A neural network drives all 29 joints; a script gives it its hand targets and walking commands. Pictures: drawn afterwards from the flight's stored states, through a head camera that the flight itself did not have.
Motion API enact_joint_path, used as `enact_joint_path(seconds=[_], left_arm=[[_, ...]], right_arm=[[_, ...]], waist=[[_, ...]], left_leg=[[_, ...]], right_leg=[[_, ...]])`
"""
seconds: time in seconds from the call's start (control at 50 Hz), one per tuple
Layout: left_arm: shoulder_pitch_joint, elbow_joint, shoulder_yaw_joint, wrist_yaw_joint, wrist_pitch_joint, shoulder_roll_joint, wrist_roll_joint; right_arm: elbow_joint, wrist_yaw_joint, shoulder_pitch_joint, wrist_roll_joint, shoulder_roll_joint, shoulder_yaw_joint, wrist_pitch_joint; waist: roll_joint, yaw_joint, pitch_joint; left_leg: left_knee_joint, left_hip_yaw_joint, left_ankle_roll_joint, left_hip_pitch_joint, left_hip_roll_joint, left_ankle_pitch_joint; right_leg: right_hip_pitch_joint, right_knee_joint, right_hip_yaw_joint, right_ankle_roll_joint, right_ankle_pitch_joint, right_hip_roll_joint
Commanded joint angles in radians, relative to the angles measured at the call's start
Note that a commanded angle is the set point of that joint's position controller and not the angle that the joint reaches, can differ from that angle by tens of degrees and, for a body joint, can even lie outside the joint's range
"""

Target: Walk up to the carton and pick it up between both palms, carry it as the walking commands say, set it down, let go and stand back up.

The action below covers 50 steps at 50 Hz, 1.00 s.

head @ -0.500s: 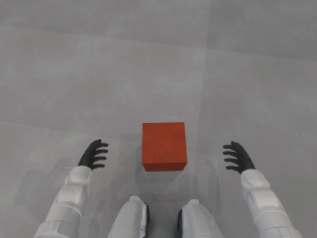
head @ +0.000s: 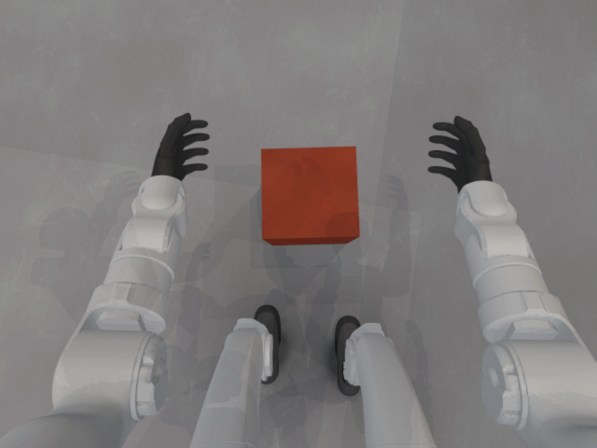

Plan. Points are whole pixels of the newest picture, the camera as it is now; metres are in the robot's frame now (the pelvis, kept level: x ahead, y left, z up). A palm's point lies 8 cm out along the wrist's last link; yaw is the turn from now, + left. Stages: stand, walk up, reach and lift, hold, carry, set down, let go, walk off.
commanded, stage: reach and lift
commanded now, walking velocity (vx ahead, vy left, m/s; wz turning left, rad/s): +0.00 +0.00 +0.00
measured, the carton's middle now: (309, 202) +0.48 +0.00 -0.55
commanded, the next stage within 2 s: none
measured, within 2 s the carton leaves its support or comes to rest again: neither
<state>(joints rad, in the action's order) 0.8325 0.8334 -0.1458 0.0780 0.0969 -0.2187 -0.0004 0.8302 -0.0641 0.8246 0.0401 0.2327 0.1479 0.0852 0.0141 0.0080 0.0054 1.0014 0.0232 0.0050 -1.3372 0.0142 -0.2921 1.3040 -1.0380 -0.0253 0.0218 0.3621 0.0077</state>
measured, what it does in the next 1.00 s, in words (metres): lowers itself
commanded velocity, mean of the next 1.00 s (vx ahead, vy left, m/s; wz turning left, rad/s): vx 0.00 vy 0.00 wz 0.00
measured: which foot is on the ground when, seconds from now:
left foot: down 0.00-1.00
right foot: down 0.00-1.00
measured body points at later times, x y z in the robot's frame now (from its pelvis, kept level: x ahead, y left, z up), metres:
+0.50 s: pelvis -0.01 +0.00 -0.03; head +0.31 -0.01 +0.29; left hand +0.50 +0.18 -0.16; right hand +0.50 -0.20 -0.16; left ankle +0.07 +0.12 -0.64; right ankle +0.04 -0.11 -0.64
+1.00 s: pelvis -0.04 +0.00 -0.18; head +0.31 -0.01 +0.10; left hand +0.49 +0.18 -0.34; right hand +0.49 -0.21 -0.34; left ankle +0.07 +0.12 -0.64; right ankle +0.04 -0.11 -0.64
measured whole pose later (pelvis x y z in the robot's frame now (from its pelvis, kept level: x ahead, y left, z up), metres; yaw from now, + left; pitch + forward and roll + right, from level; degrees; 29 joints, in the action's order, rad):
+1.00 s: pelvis -0.04 +0.00 -0.18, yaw +0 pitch +48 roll +1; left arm 1.25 0.98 -0.29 0.11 0.10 -0.26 0.02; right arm 0.95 -0.10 1.25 0.07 0.31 0.26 0.11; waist 0.01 0.01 -0.04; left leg 1.69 0.02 0.01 -2.09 0.03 -0.44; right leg 2.06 -1.74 -0.02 0.02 0.53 0.01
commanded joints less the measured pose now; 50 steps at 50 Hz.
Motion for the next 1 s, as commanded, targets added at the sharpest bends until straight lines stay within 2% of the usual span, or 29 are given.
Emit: enact_joint_path(seconds=[0.0, 0.02, 0.04, 0.08, 0.1, 0.16, 0.18, 0.24, 0.3, 0.32, 0.38, 0.4, 0.46, 0.48, 0.52, 0.54, 0.58, 0.6, 0.62, 0.7, 0.72, 0.74, 0.78, 0.8, 0.84, 0.92, 0.94, 0.96, 0.98], left_arm=[[0.425, -0.007, -0.148, 0.016, -0.031, -0.119, 0.059], [0.478, 0.010, -0.190, 0.015, -0.028, -0.150, 0.047], [0.459, 0.051, -0.212, 0.018, -0.020, -0.142, 0.025], [0.513, 0.062, -0.216, 0.009, -0.024, -0.163, 0.030], [0.535, 0.064, -0.244, 0.011, -0.027, -0.183, 0.018], [0.501, 0.108, -0.272, 0.000, -0.040, -0.198, -0.013], [0.529, 0.092, -0.267, -0.007, -0.041, -0.173, -0.017], [0.498, 0.054, -0.280, -0.003, -0.064, -0.161, -0.026], [0.459, -0.036, -0.264, -0.013, -0.081, -0.127, -0.049], [0.433, -0.028, -0.247, -0.013, -0.082, -0.089, -0.023], [0.428, 0.075, -0.260, -0.017, -0.078, -0.112, -0.043], [0.427, 0.080, -0.291, -0.020, -0.081, -0.133, -0.070], [0.460, 0.157, -0.286, -0.019, -0.058, -0.109, -0.068], [0.527, 0.103, -0.248, -0.016, -0.061, -0.100, -0.061], [0.596, 0.045, -0.251, -0.020, -0.060, -0.112, -0.037], [0.614, 0.049, -0.270, -0.007, -0.061, -0.169, -0.063], [0.683, 0.020, -0.263, 0.006, -0.053, -0.187, -0.033], [0.685, 0.057, -0.239, 0.017, -0.044, -0.211, -0.027], [0.729, -0.043, -0.228, 0.019, -0.042, -0.192, -0.006], [0.694, 0.050, -0.224, 0.043, -0.024, -0.247, 0.006], [0.696, 0.043, -0.226, 0.048, -0.019, -0.263, 0.017], [0.717, 0.030, -0.199, 0.044, -0.017, -0.247, 0.033], [0.700, 0.056, -0.186, 0.047, -0.026, -0.265, 0.040], [0.720, 0.017, -0.166, 0.045, -0.025, -0.243, 0.072], [0.706, 0.137, -0.132, 0.038, -0.021, -0.220, 0.083], [0.762, 0.096, -0.118, 0.032, -0.023, -0.228, 0.094], [0.746, 0.142, -0.095, 0.036, -0.023, -0.215, 0.095], [0.811, 0.016, -0.101, 0.046, -0.033, -0.259, 0.093], [0.764, 0.131, -0.085, 0.043, -0.027, -0.237, 0.096]], right_arm=[[-0.007, 0.004, 0.420, 0.029, 0.139, 0.143, -0.035], [-0.013, 0.005, 0.491, 0.012, 0.157, 0.139, -0.025], [0.022, 0.003, 0.460, 0.001, 0.150, 0.153, -0.023], [-0.013, 0.001, 0.569, 0.033, 0.139, 0.126, -0.013], [0.001, -0.007, 0.576, -0.001, 0.140, 0.148, -0.012], [0.052, 0.000, 0.549, 0.000, 0.098, 0.150, -0.006], [0.082, 0.004, 0.519, -0.022, 0.107, 0.179, -0.005], [0.034, -0.002, 0.507, -0.059, 0.136, 0.213, -0.033], [0.015, 0.014, 0.425, -0.067, 0.101, 0.212, -0.047], [0.012, 0.022, 0.424, -0.074, 0.111, 0.212, -0.058], [0.080, 0.021, 0.453, -0.101, 0.119, 0.235, -0.055], [0.072, 0.020, 0.440, -0.107, 0.130, 0.254, -0.057], [0.129, 0.034, 0.528, -0.106, 0.138, 0.242, -0.041], [0.106, 0.039, 0.553, -0.085, 0.124, 0.230, -0.048], [0.070, 0.032, 0.605, -0.088, 0.110, 0.204, -0.045], [0.078, 0.028, 0.631, -0.074, 0.118, 0.197, -0.039], [0.032, 0.011, 0.700, -0.037, 0.161, 0.184, -0.040], [0.060, 0.011, 0.755, -0.006, 0.156, 0.166, -0.025], [-0.037, 0.004, 0.741, 0.002, 0.166, 0.165, -0.028], [0.085, -0.026, 0.694, 0.035, 0.186, 0.137, 0.006], [-0.007, -0.036, 0.751, 0.029, 0.190, 0.113, 0.004], [0.013, -0.035, 0.754, 0.027, 0.216, 0.107, 0.001], [0.042, -0.039, 0.713, 0.056, 0.162, 0.081, 0.005], [-0.001, -0.045, 0.737, 0.052, 0.186, 0.068, -0.003], [0.068, -0.039, 0.771, 0.072, 0.169, 0.040, 0.004], [0.100, -0.040, 0.756, 0.050, 0.210, 0.061, -0.002], [0.142, -0.034, 0.747, 0.068, 0.206, 0.062, -0.004], [0.061, -0.035, 0.793, 0.088, 0.213, 0.053, -0.008], [0.099, -0.033, 0.801, 0.094, 0.205, 0.023, -0.001]], waist=[[-0.025, 0.007, 0.865], [-0.052, -0.030, 0.855], [-0.076, -0.008, 0.874], [-0.053, -0.057, 0.903], [-0.132, -0.024, 0.911], [-0.069, -0.062, 0.954], [-0.063, -0.019, 0.946], [-0.045, 0.006, 1.038], [0.016, -0.013, 1.060], [-0.023, 0.020, 1.076], [-0.047, 0.016, 0.938], [-0.004, 0.004, 0.941], [-0.047, 0.014, 0.804], [0.011, 0.008, 0.843], [-0.060, 0.017, 0.867], [-0.041, -0.024, 0.852], [-0.039, -0.020, 0.901], [-0.030, -0.049, 0.948], [-0.019, -0.016, 1.048], [-0.019, -0.048, 1.055], [-0.095, -0.051, 1.077], [-0.091, -0.016, 1.085], [-0.056, -0.060, 1.075], [-0.092, -0.027, 1.097], [-0.066, -0.055, 0.918], [-0.095, -0.005, 0.939], [-0.048, -0.013, 0.899], [-0.022, -0.045, 1.035], [-0.044, -0.046, 0.988]], left_leg=[[0.028, -0.095, -0.004, 0.448, -0.070, 0.416], [0.032, -0.079, 0.002, 0.384, -0.070, 0.365], [0.037, -0.075, -0.004, 0.378, -0.074, 0.390], [0.033, -0.043, -0.002, 0.285, -0.073, 0.312], [0.021, -0.041, 0.008, 0.252, -0.074, 0.287], [0.030, -0.036, 0.003, 0.252, -0.077, 0.326], [0.039, -0.047, 0.001, 0.269, -0.074, 0.355], [0.063, -0.046, -0.001, 0.274, -0.082, 0.446], [0.076, -0.065, -0.012, 0.359, -0.078, 0.581], [0.083, -0.080, -0.010, 0.373, -0.075, 0.618], [0.099, -0.067, -0.012, 0.135, -0.068, 0.444], [0.116, -0.058, -0.018, 0.156, -0.072, 0.429], [0.155, -0.063, -0.019, 0.041, -0.067, 0.238], [0.182, -0.070, -0.023, 0.113, -0.069, 0.231], [0.232, -0.054, -0.013, -0.019, -0.071, 0.198], [0.260, -0.036, -0.015, -0.036, -0.074, 0.166], [0.322, -0.016, -0.017, -0.069, -0.077, 0.117], [0.343, -0.029, -0.010, -0.010, -0.081, 0.072], [0.377, -0.033, -0.012, 0.026, -0.081, 0.153], [0.480, 0.002, -0.009, -0.069, -0.080, 0.089], [0.496, -0.004, 0.001, -0.098, -0.086, 0.080], [0.517, -0.003, -0.001, -0.108, -0.085, 0.076], [0.564, 0.010, -0.004, -0.140, -0.085, 0.080], [0.585, 0.004, -0.005, -0.186, -0.084, 0.102], [0.607, 0.016, -0.007, -0.299, -0.076, 0.029], [0.683, -0.007, -0.010, -0.293, -0.074, 0.046], [0.694, -0.010, -0.010, -0.286, -0.069, 0.043], [0.710, -0.019, -0.016, -0.155, -0.068, 0.117], [0.740, -0.024, -0.007, -0.206, -0.064, 0.113]], right_leg=[[-0.183, 0.030, 0.071, -0.045, -0.396, 0.057], [-0.176, 0.039, 0.091, -0.047, -0.327, 0.055], [-0.185, 0.039, 0.070, -0.054, -0.384, 0.056], [-0.249, 0.041, 0.100, -0.048, -0.361, 0.050], [-0.297, 0.043, 0.091, -0.061, -0.378, 0.049], [-0.303, 0.024, 0.106, -0.058, -0.423, 0.046], [-0.252, 0.028, 0.097, -0.054, -0.424, 0.048], [-0.271, 0.005, 0.088, -0.044, -0.561, 0.051], [-0.153, -0.019, 0.072, -0.046, -0.595, 0.057], [-0.148, -0.011, 0.061, -0.044, -0.617, 0.059], [-0.100, -0.049, 0.077, -0.033, -0.524, 0.048], [-0.074, -0.063, 0.071, -0.037, -0.499, 0.051], [0.110, -0.099, 0.052, -0.047, -0.255, 0.055], [0.183, -0.132, 0.040, -0.040, -0.210, 0.055], [0.137, -0.168, 0.059, -0.040, -0.223, 0.045], [0.162, -0.202, 0.052, -0.040, -0.191, 0.052], [0.160, -0.250, 0.052, -0.043, -0.152, 0.049], [0.181, -0.304, 0.032, -0.054, -0.084, 0.053], [0.158, -0.319, 0.029, -0.042, -0.175, 0.057], [0.151, -0.420, 0.039, -0.056, -0.110, 0.066], [0.130, -0.436, 0.026, -0.065, -0.106, 0.071], [0.130, -0.456, 0.016, -0.060, -0.116, 0.076], [0.145, -0.500, 0.033, -0.053, -0.134, 0.072], [0.133, -0.517, 0.035, -0.053, -0.175, 0.067], [0.240, -0.538, 0.045, -0.048, -0.100, 0.062], [0.296, -0.604, 0.040, -0.041, -0.096, 0.051], [0.338, -0.624, 0.040, -0.037, -0.091, 0.049], [0.307, -0.657, 0.034, -0.037, -0.139, 0.055], [0.352, -0.670, 0.036, -0.041, -0.126, 0.052]])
